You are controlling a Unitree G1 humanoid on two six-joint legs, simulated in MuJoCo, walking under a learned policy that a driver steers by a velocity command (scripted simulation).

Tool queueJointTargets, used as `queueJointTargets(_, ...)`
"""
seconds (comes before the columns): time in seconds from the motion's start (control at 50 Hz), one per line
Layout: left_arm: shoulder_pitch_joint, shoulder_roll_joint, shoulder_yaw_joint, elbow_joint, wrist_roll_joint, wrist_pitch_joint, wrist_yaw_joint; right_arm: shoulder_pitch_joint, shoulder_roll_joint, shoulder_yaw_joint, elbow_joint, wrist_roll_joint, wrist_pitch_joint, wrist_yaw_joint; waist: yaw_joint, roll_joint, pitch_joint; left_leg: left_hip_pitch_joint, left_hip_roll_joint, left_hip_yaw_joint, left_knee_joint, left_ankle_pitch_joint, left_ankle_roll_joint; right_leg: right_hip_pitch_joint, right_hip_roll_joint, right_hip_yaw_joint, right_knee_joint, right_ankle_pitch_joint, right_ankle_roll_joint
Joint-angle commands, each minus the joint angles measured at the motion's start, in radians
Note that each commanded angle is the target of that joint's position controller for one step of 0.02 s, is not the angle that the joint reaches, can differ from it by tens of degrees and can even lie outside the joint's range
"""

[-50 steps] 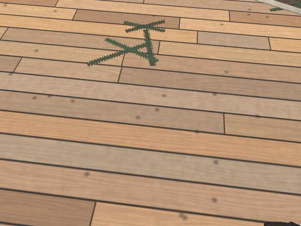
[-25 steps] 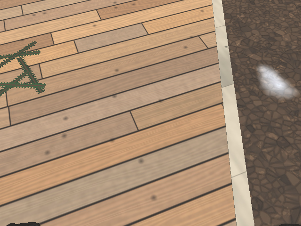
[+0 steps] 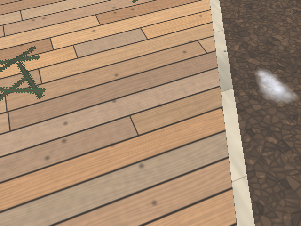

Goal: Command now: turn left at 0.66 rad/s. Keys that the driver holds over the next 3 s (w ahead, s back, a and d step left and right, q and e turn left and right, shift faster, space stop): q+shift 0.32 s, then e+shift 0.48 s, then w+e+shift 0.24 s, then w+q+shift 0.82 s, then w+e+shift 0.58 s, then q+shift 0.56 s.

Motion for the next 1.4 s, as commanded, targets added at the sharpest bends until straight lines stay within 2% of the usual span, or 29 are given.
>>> queueJointTargets(0.02, -0.092, 0.117, 0.035, -0.082, -0.022, -0.027, 0.014, 0.011, -0.105, -0.039, -0.066, -0.006, 0.013, -0.001, 0.004, -0.168, -0.068, -0.208, 0.084, 0.024, 0.259, 0.02, -0.056, 0.16, -0.301, 0.12, -0.077, 0.635, -0.163)
queueJointTargets(0.14, -0.021, 0.185, 0.063, -0.047, -0.018, -0.005, 0.013, -0.112, -0.043, -0.002, -0.175, -0.004, 0.018, 0.044, 0.08, -0.184, -0.076, -0.127, 0.128, 0.135, 0.004, 0.118, -0.058, 0.177, -0.312, -0.019, -0.082, 0.594, -0.182)
queueJointTargets(0.22, -0.042, 0.223, 0.08, -0.037, -0.053, -0.023, -0.017, -0.076, -0.088, -0.022, -0.196, -0.005, 0.04, 0.057, 0.053, -0.195, -0.087, 0.035, 0.098, 0.201, -0.169, 0.144, 0.003, 0.131, -0.34, -0.089, -0.012, 0.595, -0.139)
queueJointTargets(0.26, -0.055, 0.203, 0.079, -0.026, -0.07, -0.036, -0.027, 0.019, -0.113, -0.045, -0.176, -0.007, 0.049, 0.049, -0.01, -0.157, -0.12, 0.228, 0.05, 0.219, -0.338, 0.249, 0.061, 0.06, -0.306, -0.168, 0.163, 0.608, -0.07)
queueJointTargets(0.28, -0.003, 0.173, 0.071, -0.009, -0.062, -0.045, -0.035, 0.128, -0.181, -0.075, -0.152, -0.011, 0.046, 0.028, -0.056, -0.029, -0.171, 0.458, 0.058, 0.118, -0.434, 0.505, 0.124, -0.098, -0.235, -0.216, 0.376, 0.475, 0.008)
queueJointTargets(0.3, -0.005, 0.081, 0.04, -0.069, 0.004, -0.051, -0.039, 0.152, -0.337, -0.105, -0.173, -0.01, 0.038, 0.006, -0.009, 0.325, -0.198, 0.687, 0.334, -0.318, -0.409, 1.038, 0.29, -0.472, -0.074, -0.221, 0.715, -0.361, 0.108)
queueJointTargets(0.32, -0.079, 0.113, 0.039, -0.09, 0.008, -0.055, -0.031, 0.132, -0.301, -0.086, -0.205, -0.052, 0.004, 0.023, -0.065, 0.24, -0.343, 0.638, 0.446, -0.525, -0.488, 0.864, 0.453, -0.541, -0.01, 0.028, 0.868, -0.439, 0.108)
queueJointTargets(0.34, -0.122, 0.166, 0.049, -0.081, -0.027, -0.048, -0.025, 0.079, -0.233, -0.062, -0.203, -0.05, -0.017, 0.028, -0.065, 0.115, -0.28, 0.576, 0.43, -0.395, -0.521, 0.76, 0.418, -0.545, -0.052, 0.051, 0.89, -0.372, 0.085)
queueJointTargets(0.38, -0.084, 0.172, 0.051, -0.039, -0.031, -0.028, -0.004, -0.032, -0.125, -0.022, -0.194, -0.018, -0.023, 0.009, -0.004, 0.031, -0.178, 0.441, 0.34, -0.224, -0.517, 0.625, 0.303, -0.5, -0.11, 0.034, 0.774, -0.221, 0.068)
queueJointTargets(0.46, 0.053, 0.108, 0.029, 0.039, -0.036, 0.001, -0.01, -0.122, -0.017, 0.036, -0.16, -0.062, -0.036, -0.009, 0.062, 0.076, -0.186, 0.26, 0.249, 0.002, -0.555, 0.643, 0.259, -0.222, -0.106, -0.003, 0.63, -0.046, 0.101)
queueJointTargets(0.5, 0.023, 0.09, 0.013, 0.032, -0.041, 0.007, -0.013, -0.122, -0.029, 0.035, -0.136, -0.072, -0.043, -0.009, 0.035, 0.097, -0.133, 0.236, 0.238, 0.046, -0.58, 0.507, 0.244, -0.176, -0.111, 0.0, 0.473, -0.016, 0.102)
queueJointTargets(0.56, -0.031, 0.165, 0.028, -0.008, -0.05, 0.014, -0.014, -0.098, -0.129, 0.001, -0.111, -0.07, -0.026, -0.017, -0.009, 0.108, -0.051, 0.26, 0.312, -0.017, -0.62, 0.337, 0.289, -0.254, -0.106, -0.022, 0.453, -0.075, 0.097)
queueJointTargets(0.62, -0.024, 0.158, 0.031, -0.023, -0.053, 0.019, -0.016, -0.09, -0.117, -0.002, -0.096, -0.056, -0.016, -0.02, -0.014, 0.07, -0.015, 0.327, 0.373, -0.052, -0.627, 0.325, 0.311, -0.353, -0.133, -0.014, 0.484, -0.131, 0.097)
queueJointTargets(0.74, 0.01, 0.115, 0.026, -0.047, -0.055, 0.023, -0.042, -0.126, -0.117, -0.018, -0.095, -0.05, -0.008, -0.016, 0.009, 0.059, -0.092, 0.424, 0.39, 0.077, -0.542, 0.671, 0.291, -0.291, -0.123, -0.082, 0.392, -0.153, 0.084)
queueJointTargets(0.8, 0.043, 0.115, 0.034, -0.059, -0.061, 0.032, -0.06, -0.138, -0.13, -0.029, -0.093, -0.027, -0.001, -0.011, 0.037, 0.076, -0.128, 0.447, 0.391, 0.149, -0.455, 0.725, 0.236, -0.199, -0.09, -0.127, 0.229, -0.074, 0.043)
queueJointTargets(0.84, 0.175, 0.14, 0.055, -0.013, -0.073, 0.036, -0.054, -0.111, -0.116, -0.034, -0.077, 0.001, -0.012, 0.0, 0.084, 0.034, -0.174, 0.28, 0.341, 0.219, -0.363, 0.182, 0.153, 0.048, -0.033, -0.138, 0.091, -0.022, -0.039)
queueJointTargets(0.86, 0.332, 0.23, 0.09, 0.038, -0.083, 0.029, -0.04, -0.154, -0.043, -0.014, -0.091, -0.016, -0.023, 0.01, 0.14, -0.153, -0.152, 0.015, 0.238, 0.306, -0.091, -0.068, 0.084, 0.242, -0.14, 0.089, -0.028, -0.188, -0.141)
queueJointTargets(0.88, 0.392, 0.37, 0.114, 0.016, -0.069, -0.009, -0.044, -0.272, 0.007, 0.006, -0.184, -0.036, -0.048, 0.015, 0.167, -0.343, -0.098, -0.415, 0.031, 0.224, 0.208, -0.228, 0.02, 0.357, -0.381, 0.721, -0.198, -0.508, -0.355)
queueJointTargets(0.9, 0.351, 0.293, 0.09, -0.003, -0.045, -0.051, -0.054, -0.343, -0.051, -0.006, -0.197, -0.01, -0.086, 0.028, 0.191, -0.193, -0.067, -0.524, 0.054, 0.017, 0.3, -0.172, 0.051, 0.339, -0.428, 0.82, -0.312, -0.678, -0.386)
queueJointTargets(0.92, 0.271, 0.251, 0.071, -0.016, -0.039, -0.077, -0.051, -0.334, -0.092, -0.018, -0.194, 0.015, -0.115, 0.043, 0.136, -0.184, -0.004, -0.534, 0.086, -0.01, 0.281, -0.058, 0.079, 0.295, -0.403, 0.748, -0.316, -0.621, -0.338)
queueJointTargets(0.98, 0.194, 0.189, 0.041, -0.045, -0.057, -0.081, -0.027, -0.253, -0.116, -0.031, -0.13, -0.037, -0.154, 0.045, 0.067, -0.123, 0.004, -0.381, 0.111, 0.006, 0.101, 0.204, 0.056, 0.209, -0.267, 0.485, -0.278, -0.326, -0.245)
queueJointTargets(1.06, 0.237, 0.193, 0.035, -0.042, -0.046, -0.077, 0.0, -0.255, -0.062, -0.012, -0.104, -0.029, -0.155, 0.05, 0.071, -0.139, 0.007, -0.272, 0.058, 0.056, -0.114, 0.415, -0.015, 0.143, -0.191, 0.331, -0.278, -0.116, -0.215)
queueJointTargets(1.12, 0.285, 0.179, 0.027, -0.016, -0.049, -0.083, -0.001, -0.31, -0.028, 0.013, -0.103, -0.019, -0.15, 0.059, 0.127, -0.197, 0.043, -0.189, 0.065, 0.111, -0.232, 0.531, -0.035, 0.079, -0.175, 0.221, -0.301, -0.032, -0.185)
queueJointTargets(1.24, 0.358, 0.191, 0.023, 0.055, -0.055, -0.085, -0.015, -0.416, -0.041, 0.037, -0.154, 0.004, -0.163, 0.097, 0.178, -0.18, 0.14, -0.346, 0.105, 0.155, -0.352, 0.48, 0.07, 0.298, -0.273, 0.137, -0.324, 0.151, -0.17)
queueJointTargets(1.3, 0.303, 0.221, 0.025, 0.057, -0.031, -0.084, -0.011, -0.332, -0.074, 0.027, -0.153, 0.007, -0.16, 0.104, 0.103, -0.205, 0.034, -0.146, 0.019, 0.228, -0.331, 0.406, 0.143, 0.326, -0.27, 0.016, -0.194, 0.819, -0.135)
queueJointTargets(1.34, 0.252, 0.239, 0.025, 0.051, -0.004, -0.07, -0.001, -0.011, -0.142, -0.01, -0.089, 0.016, -0.138, 0.084, -0.078, -0.218, -0.185, 0.266, -0.066, 0.277, -0.254, 0.375, 0.2, 0.253, -0.243, -0.066, 0.173, 1.318, -0.095)
queueJointTargets(1.36, 0.22, 0.241, 0.02, 0.026, 0.006, -0.076, 0.007, 0.235, -0.184, -0.031, -0.029, 0.017, -0.12, 0.067, -0.191, -0.137, -0.287, 0.645, -0.006, 0.151, -0.204, 0.332, 0.233, -0.028, -0.222, -0.065, 0.481, 1.189, -0.059)
queueJointTargets(1.38, 0.315, 0.074, -0.025, -0.018, 0.006, -0.105, -0.015, 0.348, -0.274, -0.05, 0.0, 0.008, -0.12, 0.06, -0.099, 0.234, -0.416, 0.998, 0.258, -0.448, -0.322, -0.16, 0.423, -0.461, -0.018, -0.013, 0.963, 0.225, 0.024)
queueJointTargets(1.4, 0.238, 0.126, -0.034, -0.024, -0.029, -0.151, -0.032, 0.368, -0.192, -0.033, 0.006, 0.004, -0.126, 0.058, -0.14, 0.213, -0.497, 1.053, 0.326, -0.813, -0.568, -0.404, 0.428, -0.589, 0.041, 0.124, 1.044, -0.126, 0.002)
Next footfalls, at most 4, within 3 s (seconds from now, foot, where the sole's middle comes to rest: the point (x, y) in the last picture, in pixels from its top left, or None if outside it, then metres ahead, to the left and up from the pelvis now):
0.28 left None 0.04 0.16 -0.78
0.86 right None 0.07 -0.07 -0.78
1.36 left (132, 208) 0.53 0.11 -0.78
1.80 right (163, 123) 0.98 -0.05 -0.78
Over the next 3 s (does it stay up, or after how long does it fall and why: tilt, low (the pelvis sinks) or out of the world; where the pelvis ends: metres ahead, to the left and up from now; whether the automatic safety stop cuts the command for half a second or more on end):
stays up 1.53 0.25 0.00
